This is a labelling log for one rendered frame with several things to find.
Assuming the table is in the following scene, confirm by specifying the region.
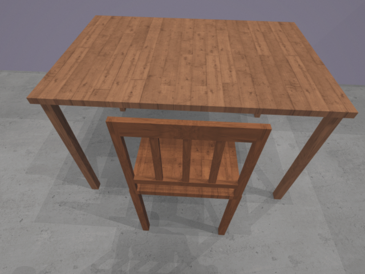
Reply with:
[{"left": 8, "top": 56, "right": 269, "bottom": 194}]
[{"left": 27, "top": 15, "right": 358, "bottom": 199}]

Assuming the chair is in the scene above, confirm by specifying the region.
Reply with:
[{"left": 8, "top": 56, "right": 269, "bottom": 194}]
[{"left": 106, "top": 116, "right": 272, "bottom": 235}]

